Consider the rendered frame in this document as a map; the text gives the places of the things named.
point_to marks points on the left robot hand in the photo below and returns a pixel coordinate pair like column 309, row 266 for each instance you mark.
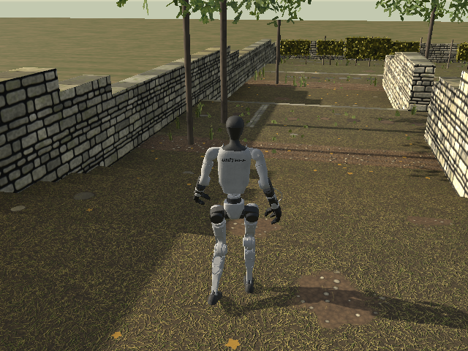
column 197, row 200

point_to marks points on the right robot foot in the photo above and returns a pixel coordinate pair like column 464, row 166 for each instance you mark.
column 248, row 287

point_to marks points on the left robot forearm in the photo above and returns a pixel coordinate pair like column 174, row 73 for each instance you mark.
column 199, row 189

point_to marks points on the left robot thigh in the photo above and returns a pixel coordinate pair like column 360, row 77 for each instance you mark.
column 219, row 227

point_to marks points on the right robot hand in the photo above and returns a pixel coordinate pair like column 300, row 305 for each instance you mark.
column 276, row 212

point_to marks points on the right robot upper arm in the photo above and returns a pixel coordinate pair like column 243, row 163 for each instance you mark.
column 257, row 155

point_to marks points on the left robot upper arm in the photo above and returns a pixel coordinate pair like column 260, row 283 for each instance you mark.
column 210, row 155

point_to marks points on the right robot forearm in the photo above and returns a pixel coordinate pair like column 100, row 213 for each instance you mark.
column 270, row 195

